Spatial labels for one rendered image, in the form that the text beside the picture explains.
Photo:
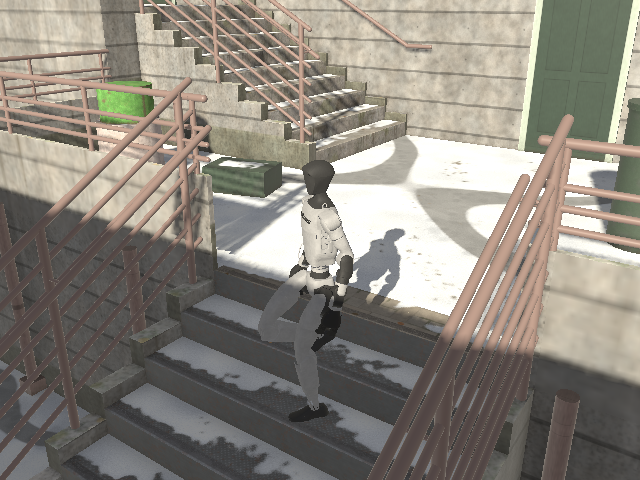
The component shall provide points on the stairs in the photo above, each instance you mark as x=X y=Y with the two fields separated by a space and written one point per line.
x=341 y=125
x=217 y=400

